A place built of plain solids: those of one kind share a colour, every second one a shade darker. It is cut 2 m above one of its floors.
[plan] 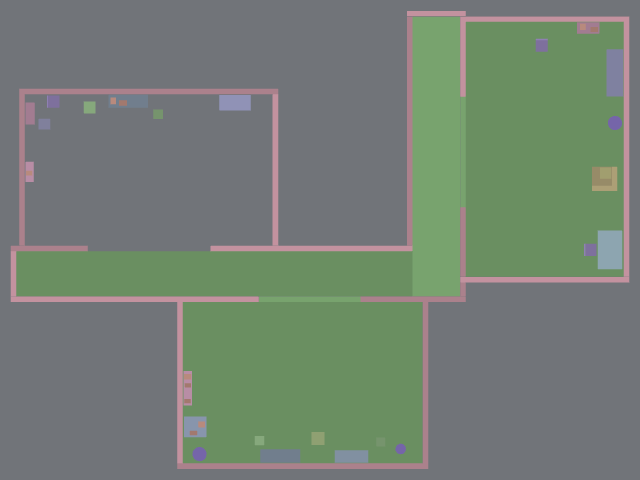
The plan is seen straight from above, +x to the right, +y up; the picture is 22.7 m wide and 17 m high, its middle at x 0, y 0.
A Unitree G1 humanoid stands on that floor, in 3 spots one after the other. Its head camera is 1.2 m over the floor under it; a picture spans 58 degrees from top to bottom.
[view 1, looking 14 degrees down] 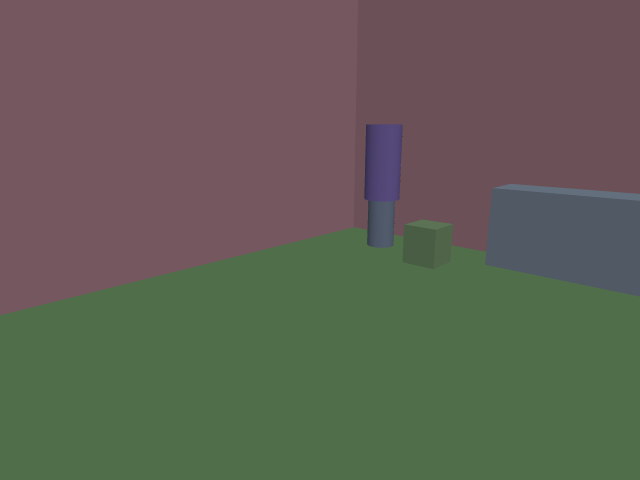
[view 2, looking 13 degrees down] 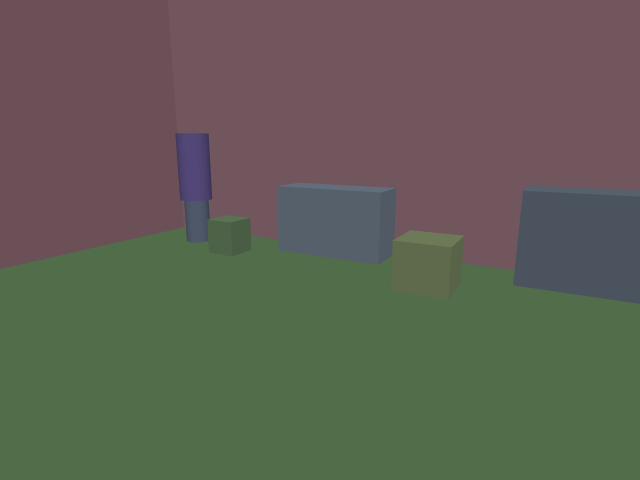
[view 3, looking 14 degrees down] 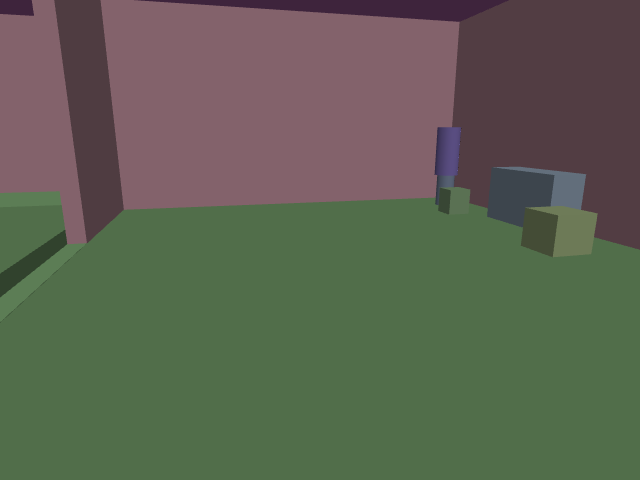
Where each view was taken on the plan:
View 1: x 0.20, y -3.58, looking -47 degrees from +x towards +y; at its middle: floor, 4.96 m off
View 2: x -0.96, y -3.58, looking -61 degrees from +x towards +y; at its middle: sideboard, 4.53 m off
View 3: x -3.72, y -3.58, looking -14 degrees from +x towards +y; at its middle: floor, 4.96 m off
